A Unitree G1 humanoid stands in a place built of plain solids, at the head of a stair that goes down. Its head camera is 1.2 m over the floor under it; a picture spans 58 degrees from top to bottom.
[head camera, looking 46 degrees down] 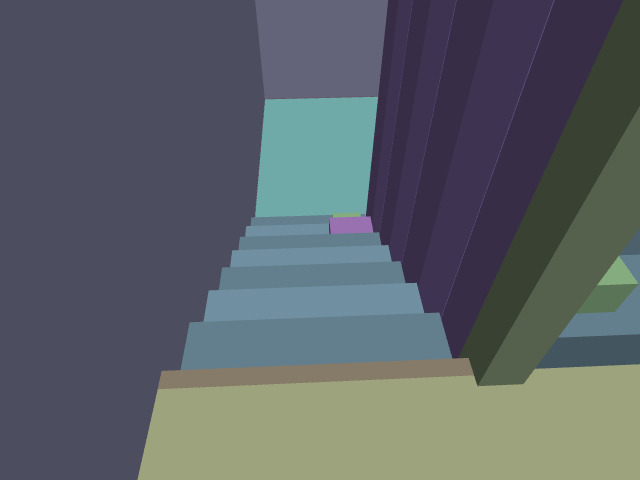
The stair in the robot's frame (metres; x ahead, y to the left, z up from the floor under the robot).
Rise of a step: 0.18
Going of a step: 0.28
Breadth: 0.94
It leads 3 degrees to the left of straight ahead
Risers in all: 8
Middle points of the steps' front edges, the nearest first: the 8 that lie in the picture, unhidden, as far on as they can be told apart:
0.64 0.00 0.00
0.92 0.02 -0.17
1.21 0.03 -0.35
1.49 0.04 -0.52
1.77 0.06 -0.70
2.06 0.07 -0.88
2.34 0.08 -1.05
2.63 0.10 -1.23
